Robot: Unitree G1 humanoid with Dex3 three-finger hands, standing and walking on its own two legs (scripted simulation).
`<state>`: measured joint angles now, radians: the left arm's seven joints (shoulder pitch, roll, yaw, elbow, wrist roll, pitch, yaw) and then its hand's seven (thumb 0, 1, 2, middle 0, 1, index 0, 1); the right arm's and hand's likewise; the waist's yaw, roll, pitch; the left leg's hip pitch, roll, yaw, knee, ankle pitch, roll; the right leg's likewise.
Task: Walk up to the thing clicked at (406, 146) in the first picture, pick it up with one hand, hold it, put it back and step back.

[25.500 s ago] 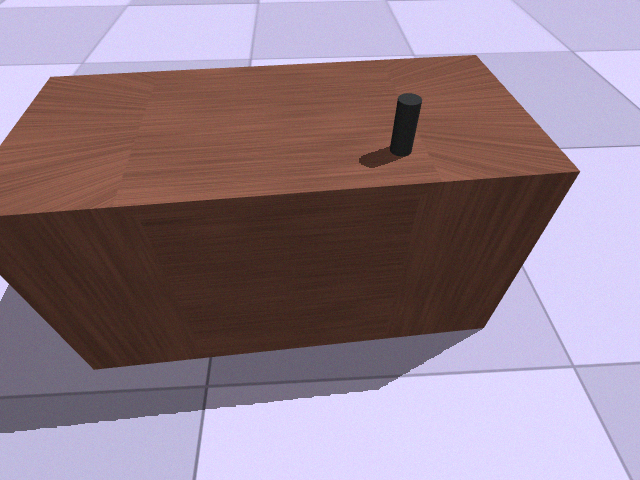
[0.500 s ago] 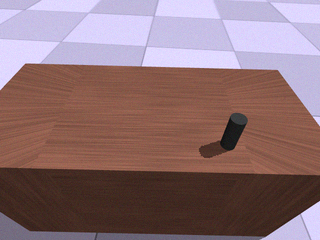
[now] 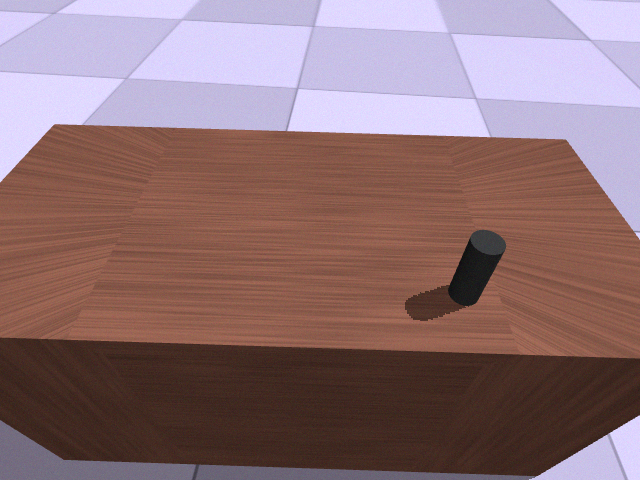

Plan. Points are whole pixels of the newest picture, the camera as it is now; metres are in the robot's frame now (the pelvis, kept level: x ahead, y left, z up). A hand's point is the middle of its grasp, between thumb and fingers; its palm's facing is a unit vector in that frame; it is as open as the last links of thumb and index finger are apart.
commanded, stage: home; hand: right
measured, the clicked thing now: (474, 269) +0.46 -0.23 -0.02
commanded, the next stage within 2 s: stand in 0.70 s
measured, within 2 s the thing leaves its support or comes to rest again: neither
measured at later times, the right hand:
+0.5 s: hand out of the picture +0.08 -0.25 -0.15, palm faces -0.05 +0.93 -0.36, open 17.2 cm
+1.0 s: hand out of the picture +0.09 -0.25 -0.15, palm faces -0.04 +0.93 -0.36, open 15.3 cm
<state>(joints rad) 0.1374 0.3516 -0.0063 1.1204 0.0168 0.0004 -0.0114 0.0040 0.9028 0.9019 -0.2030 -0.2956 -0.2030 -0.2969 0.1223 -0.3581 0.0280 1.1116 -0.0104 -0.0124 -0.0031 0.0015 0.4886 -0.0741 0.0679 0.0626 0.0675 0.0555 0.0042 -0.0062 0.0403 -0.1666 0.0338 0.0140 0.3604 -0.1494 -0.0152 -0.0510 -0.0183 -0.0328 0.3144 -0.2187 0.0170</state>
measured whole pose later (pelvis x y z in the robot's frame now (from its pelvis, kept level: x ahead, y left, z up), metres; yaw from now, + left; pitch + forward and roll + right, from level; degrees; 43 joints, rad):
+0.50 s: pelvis +0.01 +0.00 +0.00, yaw +0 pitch -2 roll +0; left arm 0.14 0.35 0.00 1.12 0.02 0.00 -0.01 0.00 0.90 0.90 -0.20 -0.30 -0.20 -0.30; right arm 0.12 -0.35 0.02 1.13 -0.01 -0.01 0.00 0.00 0.50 -0.07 0.07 0.06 0.07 0.05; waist 0.00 -0.01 0.05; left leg -0.16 0.02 0.01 0.35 -0.16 -0.01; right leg -0.04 -0.03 -0.04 0.30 -0.22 0.02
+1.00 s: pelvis +0.01 +0.00 +0.00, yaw +1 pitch -2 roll +0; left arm 0.13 0.35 0.00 1.11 0.02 0.00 -0.01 0.00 0.90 0.90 -0.20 -0.30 -0.20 -0.30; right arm 0.11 -0.35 0.01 1.13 -0.01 -0.01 0.00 0.00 0.25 -0.31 0.16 0.20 0.16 0.19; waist 0.00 -0.01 0.05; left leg -0.15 0.02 0.01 0.35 -0.16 -0.01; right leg -0.03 -0.03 -0.04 0.29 -0.23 0.03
